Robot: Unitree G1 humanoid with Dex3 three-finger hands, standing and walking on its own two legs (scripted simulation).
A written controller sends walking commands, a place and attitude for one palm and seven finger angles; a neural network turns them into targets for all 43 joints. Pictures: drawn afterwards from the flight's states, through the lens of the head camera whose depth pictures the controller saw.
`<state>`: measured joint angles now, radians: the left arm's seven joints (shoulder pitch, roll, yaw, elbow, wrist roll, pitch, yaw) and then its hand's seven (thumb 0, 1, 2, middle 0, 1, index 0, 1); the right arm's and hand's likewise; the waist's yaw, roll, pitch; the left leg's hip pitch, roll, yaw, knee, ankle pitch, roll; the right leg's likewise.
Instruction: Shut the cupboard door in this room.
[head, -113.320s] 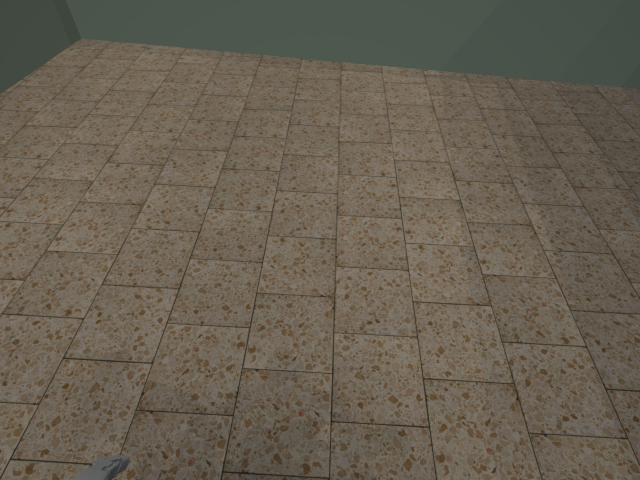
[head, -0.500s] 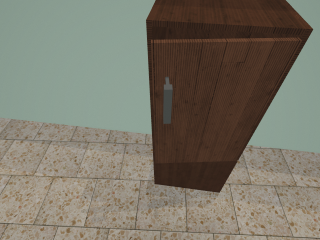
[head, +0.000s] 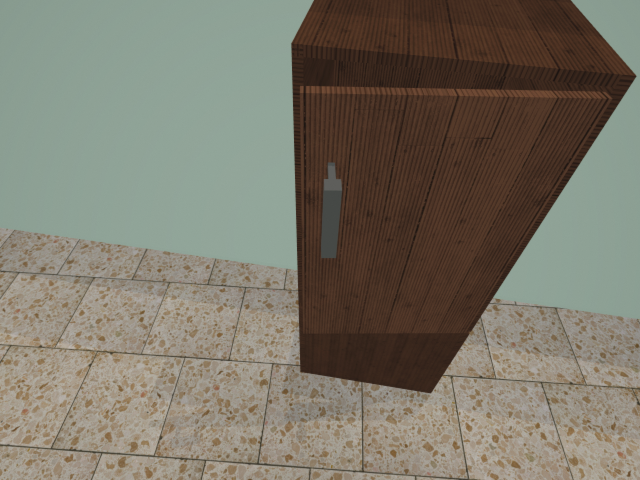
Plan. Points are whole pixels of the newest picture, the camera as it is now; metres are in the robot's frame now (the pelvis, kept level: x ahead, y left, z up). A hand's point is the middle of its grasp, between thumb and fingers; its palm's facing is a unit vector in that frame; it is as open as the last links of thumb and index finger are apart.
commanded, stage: shuffle to correct the standing spot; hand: left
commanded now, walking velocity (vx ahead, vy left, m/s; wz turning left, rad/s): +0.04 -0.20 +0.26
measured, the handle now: (329, 211) +0.46 +0.02 +0.08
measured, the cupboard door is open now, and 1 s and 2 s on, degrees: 10 10 10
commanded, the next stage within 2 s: come to a stop and stand still in 0.92 s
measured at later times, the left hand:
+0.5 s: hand out of the picture +0.02 +0.09 -0.19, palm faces +0.05 -0.98 -0.18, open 7.4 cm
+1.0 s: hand out of the picture +0.06 +0.01 -0.19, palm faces +0.08 -0.99 -0.14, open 7.4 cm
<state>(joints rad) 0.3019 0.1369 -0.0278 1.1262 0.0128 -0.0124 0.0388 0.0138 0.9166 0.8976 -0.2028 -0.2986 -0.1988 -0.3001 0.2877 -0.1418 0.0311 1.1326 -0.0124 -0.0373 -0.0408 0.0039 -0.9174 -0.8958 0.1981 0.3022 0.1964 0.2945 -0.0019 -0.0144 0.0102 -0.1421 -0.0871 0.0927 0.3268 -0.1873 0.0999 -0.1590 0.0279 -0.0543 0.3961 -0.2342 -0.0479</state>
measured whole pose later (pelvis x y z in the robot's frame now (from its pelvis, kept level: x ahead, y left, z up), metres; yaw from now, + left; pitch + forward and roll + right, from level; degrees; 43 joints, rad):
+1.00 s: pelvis +0.03 -0.18 +0.00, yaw +3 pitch +2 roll -3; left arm 0.22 0.20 0.07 0.98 0.03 0.07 -0.01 0.01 0.91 0.90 -0.20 -0.30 -0.20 -0.30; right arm 0.25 -0.14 -0.02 1.04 -0.04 -0.02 -0.05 0.00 -0.92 -0.90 0.20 0.30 0.20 0.30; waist 0.00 -0.04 0.06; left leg -0.24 0.11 0.07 0.47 -0.25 -0.02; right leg -0.48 -0.05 0.03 0.99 -0.38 0.03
